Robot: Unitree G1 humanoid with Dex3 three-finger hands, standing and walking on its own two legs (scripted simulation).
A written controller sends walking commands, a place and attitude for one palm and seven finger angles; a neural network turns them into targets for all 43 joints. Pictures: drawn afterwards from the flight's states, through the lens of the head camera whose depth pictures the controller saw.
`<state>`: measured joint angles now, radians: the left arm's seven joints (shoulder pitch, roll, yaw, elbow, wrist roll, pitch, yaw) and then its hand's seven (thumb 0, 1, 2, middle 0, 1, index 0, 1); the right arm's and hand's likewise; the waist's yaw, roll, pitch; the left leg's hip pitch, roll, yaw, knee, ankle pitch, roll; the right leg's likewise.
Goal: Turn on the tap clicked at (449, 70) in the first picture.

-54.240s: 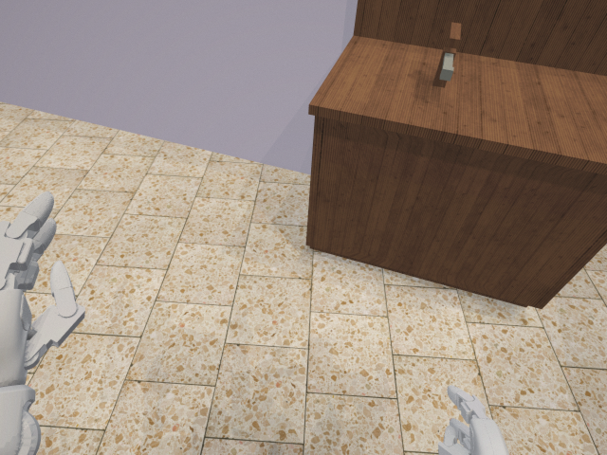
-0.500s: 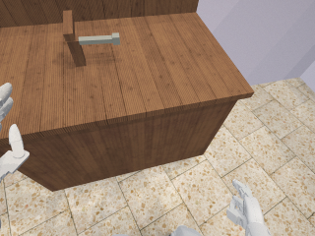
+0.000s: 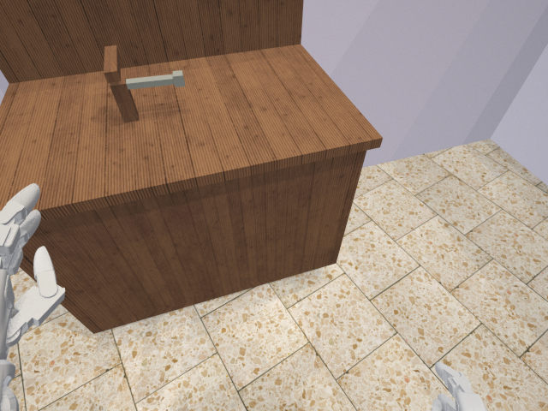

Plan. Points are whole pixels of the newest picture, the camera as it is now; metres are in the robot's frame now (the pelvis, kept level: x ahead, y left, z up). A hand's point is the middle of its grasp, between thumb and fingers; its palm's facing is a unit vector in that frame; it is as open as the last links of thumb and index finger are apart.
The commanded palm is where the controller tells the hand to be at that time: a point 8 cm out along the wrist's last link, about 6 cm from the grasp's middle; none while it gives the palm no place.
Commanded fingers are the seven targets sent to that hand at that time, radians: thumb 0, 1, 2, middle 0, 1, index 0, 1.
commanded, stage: stop stepping back and stand still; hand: left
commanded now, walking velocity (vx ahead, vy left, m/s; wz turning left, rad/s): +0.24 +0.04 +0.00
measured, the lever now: (178, 78) +0.84 +0.24 +0.07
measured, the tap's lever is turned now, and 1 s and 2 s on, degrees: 85 85 85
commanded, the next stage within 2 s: stand and check the lever's angle in 0.60 s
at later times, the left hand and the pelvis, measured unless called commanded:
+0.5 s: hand (51, 363) +0.15 +0.20 +0.17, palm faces +0.33 -0.86 -0.40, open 7.4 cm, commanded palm +0.10 +0.25 +0.18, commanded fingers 0.00 0.90 0.90 -0.20 -0.30 -0.20 -0.30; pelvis -0.06 -0.02 +0.00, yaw -1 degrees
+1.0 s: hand (88, 309) +0.19 +0.18 +0.18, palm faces +0.38 -0.82 -0.43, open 7.4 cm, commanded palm +0.14 +0.22 +0.18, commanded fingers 0.00 0.90 0.90 -0.20 -0.30 -0.20 -0.30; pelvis -0.03 -0.06 +0.00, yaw -1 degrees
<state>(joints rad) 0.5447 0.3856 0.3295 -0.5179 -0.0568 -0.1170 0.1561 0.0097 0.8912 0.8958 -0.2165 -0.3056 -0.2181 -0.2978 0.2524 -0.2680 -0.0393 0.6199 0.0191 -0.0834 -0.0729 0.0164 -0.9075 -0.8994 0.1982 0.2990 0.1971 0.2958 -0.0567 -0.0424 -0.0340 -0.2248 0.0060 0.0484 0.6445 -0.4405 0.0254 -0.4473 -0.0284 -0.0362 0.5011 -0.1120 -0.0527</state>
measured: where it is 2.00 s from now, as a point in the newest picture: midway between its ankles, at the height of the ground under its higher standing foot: outside the picture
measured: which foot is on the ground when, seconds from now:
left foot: up 0.00-0.02, down 0.04-0.22, up 0.24-0.48, down 0.50-1.00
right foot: down 0.00-0.50, up 0.52-0.72, down 0.74-1.00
